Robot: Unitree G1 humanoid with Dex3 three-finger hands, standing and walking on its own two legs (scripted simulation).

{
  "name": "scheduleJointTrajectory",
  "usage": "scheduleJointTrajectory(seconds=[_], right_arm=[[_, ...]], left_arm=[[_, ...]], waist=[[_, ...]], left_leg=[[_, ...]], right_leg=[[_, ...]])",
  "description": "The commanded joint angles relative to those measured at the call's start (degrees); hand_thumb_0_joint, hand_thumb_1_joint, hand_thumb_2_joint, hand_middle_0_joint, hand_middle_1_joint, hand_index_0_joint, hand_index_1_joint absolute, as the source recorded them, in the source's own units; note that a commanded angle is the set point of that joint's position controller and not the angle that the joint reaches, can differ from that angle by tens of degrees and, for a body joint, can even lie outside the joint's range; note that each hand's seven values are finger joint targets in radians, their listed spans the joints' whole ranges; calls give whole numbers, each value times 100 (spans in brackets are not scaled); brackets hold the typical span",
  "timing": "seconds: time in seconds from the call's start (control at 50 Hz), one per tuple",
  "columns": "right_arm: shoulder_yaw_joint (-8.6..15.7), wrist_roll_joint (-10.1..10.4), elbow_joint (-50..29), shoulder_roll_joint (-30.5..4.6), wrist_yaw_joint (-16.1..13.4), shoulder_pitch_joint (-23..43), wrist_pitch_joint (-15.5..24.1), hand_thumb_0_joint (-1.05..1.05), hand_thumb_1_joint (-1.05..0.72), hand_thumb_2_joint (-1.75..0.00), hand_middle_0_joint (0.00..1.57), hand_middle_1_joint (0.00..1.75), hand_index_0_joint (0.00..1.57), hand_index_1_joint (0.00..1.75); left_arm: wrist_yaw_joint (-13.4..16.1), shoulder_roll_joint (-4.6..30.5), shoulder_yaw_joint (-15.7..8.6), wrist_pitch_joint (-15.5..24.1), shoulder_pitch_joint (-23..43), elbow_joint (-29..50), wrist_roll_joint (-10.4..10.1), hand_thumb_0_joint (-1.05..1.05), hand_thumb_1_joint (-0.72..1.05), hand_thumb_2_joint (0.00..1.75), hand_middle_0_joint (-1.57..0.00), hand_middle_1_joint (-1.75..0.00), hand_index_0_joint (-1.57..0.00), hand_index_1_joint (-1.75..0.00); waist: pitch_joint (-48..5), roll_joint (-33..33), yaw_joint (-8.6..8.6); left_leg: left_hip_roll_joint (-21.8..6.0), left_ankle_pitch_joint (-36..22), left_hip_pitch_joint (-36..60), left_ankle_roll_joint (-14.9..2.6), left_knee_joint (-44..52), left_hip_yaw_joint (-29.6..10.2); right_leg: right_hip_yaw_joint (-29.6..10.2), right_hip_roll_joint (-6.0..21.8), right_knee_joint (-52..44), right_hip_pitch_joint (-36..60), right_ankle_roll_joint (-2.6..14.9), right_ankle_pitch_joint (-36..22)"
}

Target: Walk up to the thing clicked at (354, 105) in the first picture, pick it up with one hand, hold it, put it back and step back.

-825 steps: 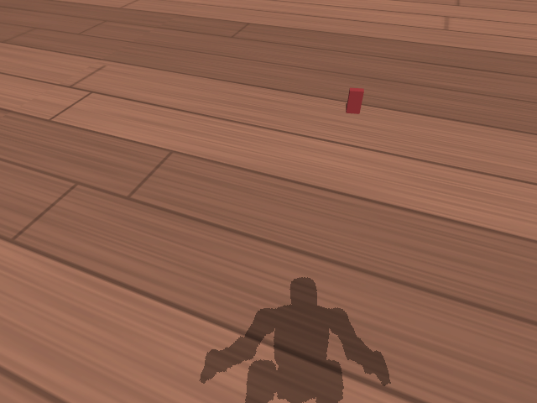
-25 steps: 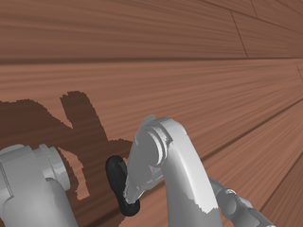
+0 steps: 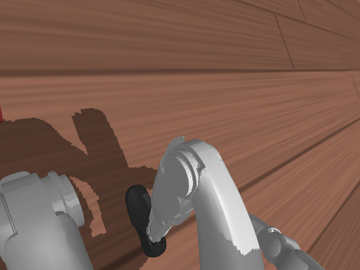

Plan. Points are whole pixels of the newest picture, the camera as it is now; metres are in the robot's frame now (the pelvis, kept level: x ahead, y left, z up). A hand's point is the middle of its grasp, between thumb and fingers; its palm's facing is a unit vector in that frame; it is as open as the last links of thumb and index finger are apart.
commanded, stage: settle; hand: left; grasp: from the side
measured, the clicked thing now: out of the picture +0.46 +0.27 -0.21
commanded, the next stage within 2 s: lift in 1.86 s
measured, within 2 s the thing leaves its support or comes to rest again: leaves its support in 0.10 s
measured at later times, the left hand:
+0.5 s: hand out of the picture +0.44 +0.31 -0.09, palm faces +0.33 -0.94 -0.02, open 8.9 cm
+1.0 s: hand out of the picture +0.43 +0.32 +0.00, palm faces +0.34 -0.94 -0.05, open 8.9 cm
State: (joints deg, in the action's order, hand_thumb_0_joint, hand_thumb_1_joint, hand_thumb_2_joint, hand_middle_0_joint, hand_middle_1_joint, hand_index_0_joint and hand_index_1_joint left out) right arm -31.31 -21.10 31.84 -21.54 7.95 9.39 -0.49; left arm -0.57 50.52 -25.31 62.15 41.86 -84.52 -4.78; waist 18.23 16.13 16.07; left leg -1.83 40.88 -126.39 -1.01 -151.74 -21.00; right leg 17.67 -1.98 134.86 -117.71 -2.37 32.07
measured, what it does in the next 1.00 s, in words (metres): stands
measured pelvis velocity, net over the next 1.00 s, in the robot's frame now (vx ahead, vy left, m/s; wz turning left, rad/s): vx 0.02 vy -0.01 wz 0.14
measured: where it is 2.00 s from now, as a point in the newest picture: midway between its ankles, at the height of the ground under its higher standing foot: (109, 259)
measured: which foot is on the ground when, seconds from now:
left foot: down 0.00-1.00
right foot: down 0.00-1.00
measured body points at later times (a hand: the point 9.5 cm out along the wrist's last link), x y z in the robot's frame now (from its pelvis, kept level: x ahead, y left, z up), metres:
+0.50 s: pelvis +0.00 +0.00 +0.01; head +0.21 +0.17 +0.37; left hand +0.42 +0.36 -0.09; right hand +0.17 -0.24 -0.04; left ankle +0.08 +0.12 -0.26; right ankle +0.15 -0.11 -0.26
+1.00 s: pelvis +0.02 -0.01 +0.05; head +0.21 +0.10 +0.44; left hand +0.40 +0.36 +0.01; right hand +0.20 -0.25 -0.06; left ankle +0.08 +0.12 -0.26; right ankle +0.15 -0.11 -0.26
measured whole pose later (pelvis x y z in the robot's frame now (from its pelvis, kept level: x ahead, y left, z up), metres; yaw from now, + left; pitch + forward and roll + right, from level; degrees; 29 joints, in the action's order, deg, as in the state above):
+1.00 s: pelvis +0.02 -0.01 +0.05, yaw +8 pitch +29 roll -10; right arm -9.1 -6.8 36.6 -18.0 5.8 -3.2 -3.0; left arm -7.9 30.1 -21.7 37.9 36.0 -53.1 -8.0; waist -2.1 1.5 8.8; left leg -1.3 39.9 -128.4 -1.0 -138.7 -8.3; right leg 8.3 1.9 131.4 -123.9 0.3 36.6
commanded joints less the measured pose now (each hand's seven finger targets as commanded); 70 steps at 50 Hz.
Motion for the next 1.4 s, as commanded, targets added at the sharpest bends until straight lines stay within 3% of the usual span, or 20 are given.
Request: scheduleJointTrajectory(seconds=[0.0,0.16,0.26,0.44,0.56,0.64,0.72,0.76,0.8,0.88,0.92,1.02,1.1,1.12,1.16,1.22,1.26,1.32,1.34,1.38], right_arm=[[757,-3,2,-2080,-125,-264,-85,0,-92,-90,20,30,20,30],[966,89,60,-2065,-120,-432,-120,0,-92,-90,20,30,20,30],[1170,196,56,-1977,-115,-649,-156,0,-92,-90,20,30,20,30],[1710,570,11,-1795,-110,-1080,-161,0,-91,-90,20,30,20,30],[2085,887,-48,-1632,-112,-1340,-174,0,-90,-89,20,30,20,30],[2272,1083,29,-1442,-156,-1440,-165,0,-90,-89,20,30,20,30],[2499,1181,83,-1342,-203,-1580,-187,0,-90,-89,20,30,20,30],[2585,1232,126,-1322,-216,-1740,-202,0,-90,-89,20,30,20,30],[2646,1306,183,-1233,-250,-1816,-199,0,-91,-89,20,30,20,30],[2672,1412,217,-1075,-302,-1887,-211,0,-90,-89,20,30,20,30],[2759,1443,270,-1050,-329,-1918,-201,0,-90,-89,20,30,20,30],[2875,1520,225,-929,-374,-1981,-170,0,-91,-90,20,30,20,30],[2966,1588,228,-946,-433,-2096,-151,0,-91,-90,20,30,20,30],[2966,1603,204,-916,-442,-2067,-145,0,-91,-90,20,30,20,30],[3000,1604,256,-887,-468,-2161,-125,0,-91,-90,20,30,20,30],[3059,1609,293,-789,-486,-2187,-132,0,-92,-90,20,30,20,30],[3067,1629,300,-760,-482,-2184,-103,0,-91,-90,20,30,20,30],[3110,1633,302,-765,-499,-2166,-81,0,-91,-90,20,30,20,30],[3122,1635,316,-749,-500,-2185,-86,0,-92,-90,20,30,20,30],[3164,1625,274,-751,-499,-2144,-100,0,-91,-90,20,30,20,30]], left_arm=[[-70,824,-84,454,1442,1095,8,0,39,125,-134,-138,-134,-140],[-131,726,-110,224,1372,1728,11,0,38,129,-140,-145,-140,-146],[-136,768,-274,-29,1232,2399,-36,0,36,131,-143,-148,-143,-149],[-378,-31,231,-797,1126,3285,-109,0,34,130,-147,-151,-148,-152],[-465,-414,227,-1299,965,3839,-213,0,33,128,-146,-151,-147,-151],[-485,-754,378,-1586,1025,3909,-284,0,31,130,-149,-153,-150,-154],[-553,-728,478,-1715,1167,4409,-151,0,31,126,-145,-150,-147,-150],[-582,-791,376,-1764,1177,4520,-223,0,31,127,-146,-150,-148,-150],[-618,-770,238,-1844,1195,4596,-326,0,27,126,-146,-149,-146,-150],[-733,-1077,252,-1994,945,4108,-415,0,26,128,-145,-151,-146,-152],[-739,-899,122,-1967,1180,4425,-390,0,28,129,-146,-152,-147,-152],[-995,-1161,228,-2111,819,4172,-418,0,27,129,-147,-153,-148,-153],[-1038,-1001,-18,-2183,1182,4669,-501,0,23,129,-147,-152,-147,-153],[-1061,-1255,164,-2242,992,4436,-480,0,23,130,-147,-153,-147,-153],[-1026,-1001,-70,-2220,1256,4827,-477,0,23,130,-147,-153,-148,-154],[-983,-1067,-12,-2241,1268,5012,-398,0,16,130,-149,-155,-150,-156],[-996,-1420,143,-2286,1135,4675,-443,0,18,130,-148,-153,-149,-154],[-972,-1423,57,-2327,983,4296,-367,0,15,131,-148,-154,-149,-155],[-955,-1202,-14,-2292,1241,4650,-343,0,13,130,-148,-154,-148,-155],[-979,-1441,174,-2319,1210,4595,-285,0,13,130,-148,-154,-149,-155]], waist=[[-3233,-3424,666],[-3545,-3731,537],[-4110,-3820,285],[-4334,-3717,112],[-4609,-3629,-219],[-4535,-3256,-261],[-4999,-3475,-462],[-5187,-3388,-453],[-5455,-3342,-592],[-5421,-2990,-519],[-5522,-2874,-632],[-5886,-2556,-706],[-6310,-2795,-832],[-6225,-2792,-769],[-6407,-2774,-839],[-6478,-2793,-891],[-6218,-2742,-786],[-5929,-2396,-775],[-6084,-2553,-878],[-6044,-2647,-815]], left_leg=[[-297,-710,2323,239,2047,351],[-285,-810,2491,279,2192,389],[-250,-1043,2568,260,2226,568],[-159,-631,2206,173,2522,788],[-79,-210,2171,140,2885,820],[-24,187,1930,59,2982,964],[6,-52,2214,74,3089,1120],[42,-228,2218,72,3114,1160],[70,-477,2259,52,3052,1304],[109,-457,2063,4,3083,1386],[129,-431,1983,-10,3153,1457],[156,-671,1980,-63,3128,1651],[143,-1030,2435,-23,3216,1662],[138,-1057,2475,-13,3273,1659],[136,-1205,2531,-18,3272,1676],[139,-1258,2631,-19,3343,1719],[152,-1150,2526,-25,3399,1710],[150,-954,2302,-66,3433,1734],[156,-950,2392,-51,3493,1753],[157,-890,2567,-42,3572,1742]], right_leg=[[275,-316,-871,1520,267,-752],[232,-270,-823,1449,300,-812],[84,-258,-869,1721,314,-977],[-130,-190,-1022,1335,377,-679],[-245,-110,-1035,941,426,-312],[-395,-81,-1273,788,427,32],[-549,-43,-1303,810,470,-58],[-594,-15,-1305,921,473,-170],[-691,-18,-1357,1079,479,-298],[-778,24,-1484,1182,460,-243],[-839,44,-1555,1273,455,-166],[-1031,78,-1736,1692,416,-306],[-1057,111,-1710,1689,448,-574],[-1056,116,-1740,1642,453,-586],[-1109,122,-1787,1798,443,-729],[-1180,130,-1826,1820,454,-720],[-1158,138,-1873,1740,462,-636],[-1170,132,-2027,1745,437,-466],[-1197,139,-2012,1770,460,-427],[-1166,139,-2042,1632,473,-346]])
